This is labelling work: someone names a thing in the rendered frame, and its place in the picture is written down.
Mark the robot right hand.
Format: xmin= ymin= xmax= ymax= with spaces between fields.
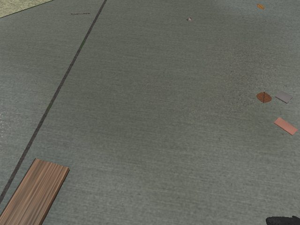
xmin=265 ymin=216 xmax=300 ymax=225

